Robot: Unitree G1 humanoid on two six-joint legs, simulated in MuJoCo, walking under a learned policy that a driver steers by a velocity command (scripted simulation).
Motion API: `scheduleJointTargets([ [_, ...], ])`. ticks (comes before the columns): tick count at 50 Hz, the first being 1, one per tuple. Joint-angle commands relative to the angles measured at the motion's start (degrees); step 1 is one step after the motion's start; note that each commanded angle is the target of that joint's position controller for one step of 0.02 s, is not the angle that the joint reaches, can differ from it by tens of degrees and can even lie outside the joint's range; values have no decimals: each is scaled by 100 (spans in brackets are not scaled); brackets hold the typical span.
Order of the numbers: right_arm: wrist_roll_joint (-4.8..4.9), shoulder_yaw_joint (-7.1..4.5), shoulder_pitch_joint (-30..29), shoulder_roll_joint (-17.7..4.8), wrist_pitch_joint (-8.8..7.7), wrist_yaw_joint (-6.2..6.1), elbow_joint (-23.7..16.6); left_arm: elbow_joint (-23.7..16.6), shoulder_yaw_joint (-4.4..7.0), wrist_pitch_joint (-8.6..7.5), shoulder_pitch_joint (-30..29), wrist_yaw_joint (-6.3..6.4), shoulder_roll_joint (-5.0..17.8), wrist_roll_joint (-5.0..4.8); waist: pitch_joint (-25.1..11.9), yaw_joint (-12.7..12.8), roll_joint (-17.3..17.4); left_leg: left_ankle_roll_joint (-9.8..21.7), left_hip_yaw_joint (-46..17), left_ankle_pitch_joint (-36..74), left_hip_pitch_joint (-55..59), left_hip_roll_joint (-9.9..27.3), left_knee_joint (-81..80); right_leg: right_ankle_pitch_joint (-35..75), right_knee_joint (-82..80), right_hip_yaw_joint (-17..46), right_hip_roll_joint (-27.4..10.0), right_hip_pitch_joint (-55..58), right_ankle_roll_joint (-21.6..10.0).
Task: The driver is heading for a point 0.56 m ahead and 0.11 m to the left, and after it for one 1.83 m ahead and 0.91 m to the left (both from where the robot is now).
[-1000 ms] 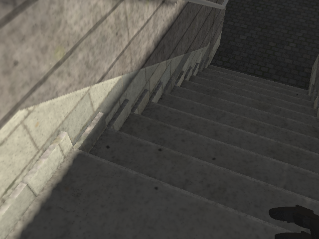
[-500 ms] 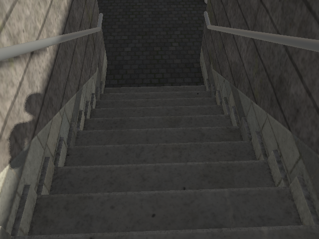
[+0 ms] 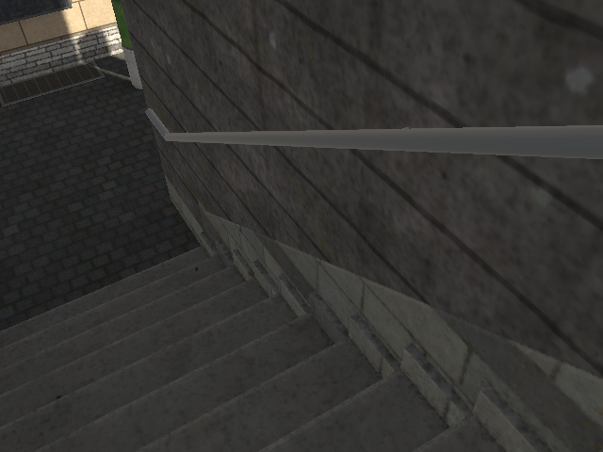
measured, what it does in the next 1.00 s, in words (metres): goes down, turning left: right foot, then left foot 0.17 m lower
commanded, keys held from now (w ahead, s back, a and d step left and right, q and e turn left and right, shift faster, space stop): w+shift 0.06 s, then w+q+shift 0.66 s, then w+shift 0.28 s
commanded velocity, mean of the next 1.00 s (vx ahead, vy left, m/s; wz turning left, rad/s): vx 0.94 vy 0.11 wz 0.42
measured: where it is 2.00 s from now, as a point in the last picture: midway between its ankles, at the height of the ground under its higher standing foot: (193, 342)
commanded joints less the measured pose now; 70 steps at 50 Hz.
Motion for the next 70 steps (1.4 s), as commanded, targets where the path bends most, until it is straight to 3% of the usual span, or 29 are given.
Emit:
scheduleJointTargets([
  [1,-135,-177,1439,-603,-70,76,168,-747,-187,-247,-396,-14,-131,-45,-439,-308,1639,1196,-1863,4440,3566,2132,1016,203,1871,-422,-728,-4480,11],
  [4,-115,-171,2179,-963,-417,30,645,-1029,-100,-393,-1646,-106,85,618,518,-320,124,1362,-2568,1353,1375,2026,321,1792,-563,355,-1097,-4751,31],
  [5,-177,-238,1305,-1179,-478,-84,592,-1266,-148,-356,-1915,-120,37,485,1030,57,1083,1525,-3711,291,372,2589,-244,2512,-1984,843,-1555,-4579,309],
  [6,-219,-163,774,-1038,-388,-134,530,-1280,-114,-355,-2301,-195,384,367,1436,232,172,1433,-3137,-992,-1200,1849,-575,3549,-3752,533,-1655,-3257,533],
  [8,87,-117,245,-893,151,217,374,-470,-2,-132,-778,-343,435,205,119,350,1255,1577,-1129,-1764,-3113,838,-598,3320,-3503,-1348,-1392,1326,564],
  [11,25,-26,648,-714,74,464,577,-104,96,-189,370,-196,362,164,194,1032,134,906,-364,-45,-3081,370,2603,4085,-4555,-1099,-1367,2698,308],
  [12,-79,-60,883,-669,120,489,494,-78,184,-274,676,-92,674,376,-113,1090,-1218,631,-338,-2829,-3520,-206,4879,2789,-6073,699,-2461,3151,-90],
  [13,-248,-88,1141,-685,238,353,406,-215,293,-318,138,-11,1001,327,-255,548,-1383,451,-618,-3430,-3581,-194,5145,1051,-6800,2866,-3541,2502,-314],
  [17,-443,-308,565,-923,655,476,356,-195,292,-599,-1692,265,530,229,943,-304,-370,210,-630,-1555,-2752,702,3593,1247,-5964,1423,-3594,-264,-262],
  [20,-156,-218,988,-402,836,676,372,36,347,-807,-2145,369,482,150,565,-982,-765,244,-113,1281,-577,536,1679,735,-5201,-736,-2898,-1672,481],
  [21,240,-143,1608,-323,769,454,491,127,212,-805,-2217,60,317,-34,-4,-1191,-1756,131,347,1220,764,398,1747,361,-5161,-1572,-2527,-2118,731],
  [23,208,-216,2960,-378,654,197,919,100,200,-700,-2859,-245,190,114,-162,-1978,-752,166,1552,1756,2285,-71,2204,770,-4006,-2284,-2364,-2536,850],
  [25,-265,-301,5565,-386,597,66,1847,-34,154,-602,-3830,-334,109,106,-104,-3656,1128,972,1221,774,3605,211,1525,2490,455,-2589,-1697,-3659,843],
  [27,-45,82,4312,-362,446,138,1472,-980,-150,-370,-4203,-32,-713,399,1815,-1908,2205,527,-498,2987,1482,345,1613,-210,2353,-1870,-982,-5671,365],
  [30,-84,-110,1781,-931,137,-89,514,-522,-162,-484,-2412,-189,-222,674,653,6,-362,1006,-2168,-338,-800,472,110,2707,-2647,-1145,-1450,-2963,650],
  [31,-75,-366,1367,-1779,60,-160,602,-475,-161,-450,-1842,-230,-294,769,145,459,815,1667,-3351,542,-723,1074,128,2878,-2816,-1052,-1485,-2638,740],
  [34,2,-169,1917,-710,-79,-75,957,-618,20,-497,-3352,-37,495,249,793,-380,50,2103,-3816,-1722,181,1019,1153,4784,-4152,-224,-1867,-3915,961],
  [38,31,-108,1769,-485,161,-45,1163,-730,-278,-518,-2590,-336,-484,-81,602,-616,675,1413,-2049,-2465,-2130,-47,1703,6148,-5921,-1250,-1242,614,849],
  [41,-82,-251,664,-804,191,-34,1174,744,177,-491,2128,-236,229,76,-531,1783,277,1084,-880,287,-2379,-290,6440,5900,-6277,-1128,-1485,3828,419],
  [42,-60,-280,294,-460,157,-55,1159,920,253,-480,2515,-273,358,155,205,2071,-674,957,-594,-3620,-3412,-1170,8945,5397,-6879,-654,-2050,3902,26],
  [44,-61,-74,1918,315,206,-179,1025,664,76,-657,928,-496,-112,96,541,-140,-817,1118,-879,-3399,-4634,-389,7545,5743,-6215,1256,-3209,3368,-62],
  [46,-429,-152,1394,52,262,-196,1117,668,13,-869,660,-377,-302,-12,913,-217,-665,980,-1165,-3021,-4403,37,6114,2530,-6558,2080,-3552,1425,-928],
  [48,-335,-267,170,-288,387,-173,822,870,-161,-944,470,-175,-470,127,1757,-121,-215,307,-1292,-1994,-3681,342,3945,3724,-6089,1827,-3405,-776,-931],
  [54,104,117,-417,336,278,328,550,712,14,-897,-43,-30,204,5,573,-445,-570,358,962,2343,1318,-374,1567,945,-5311,-870,-1939,-3284,64],
  [57,-180,-170,2810,-514,509,-20,1673,779,33,-617,-254,-114,476,-12,-177,-1818,-603,872,1277,613,3354,-376,1247,5644,-1296,-1369,-2029,-2441,189],
  [58,-124,-181,2566,-556,406,49,1482,872,67,-422,-21,-24,297,76,625,-1920,595,1433,73,-115,2699,516,-1466,2272,1613,-1397,-1178,-2534,41],
  [60,-143,-52,2440,-563,209,111,1545,477,-36,-467,649,66,-273,-55,237,-655,519,1120,-1275,3472,3951,1698,1185,43,1583,-281,-1226,-5048,-233],
  [63,-250,-51,1793,-511,42,47,1547,491,46,-454,464,11,-208,203,516,-161,596,1948,-2564,-1049,1137,2218,500,1366,-1059,191,-1764,-4659,174],
  [70,152,-47,576,-297,-223,-169,1519,493,-75,-536,-397,-476,-384,-20,829,431,404,1135,-264,-2321,-2940,410,1210,7164,-5341,-1449,-1503,995,568],
])
Keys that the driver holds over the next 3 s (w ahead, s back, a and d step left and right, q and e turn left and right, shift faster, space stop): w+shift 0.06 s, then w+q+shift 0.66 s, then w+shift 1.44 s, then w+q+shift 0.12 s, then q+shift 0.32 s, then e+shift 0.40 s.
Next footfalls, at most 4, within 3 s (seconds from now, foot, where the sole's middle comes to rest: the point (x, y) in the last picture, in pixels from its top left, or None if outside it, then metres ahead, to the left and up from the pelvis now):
0.22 right None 0.25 -0.09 -0.80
0.52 left None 0.32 0.21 -0.97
0.84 right None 0.70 0.11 -1.14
1.16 left None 0.82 0.40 -1.31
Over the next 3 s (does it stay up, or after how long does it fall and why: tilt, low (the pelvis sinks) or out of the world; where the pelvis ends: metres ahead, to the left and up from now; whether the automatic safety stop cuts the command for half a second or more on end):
stays up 2.01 0.95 -1.39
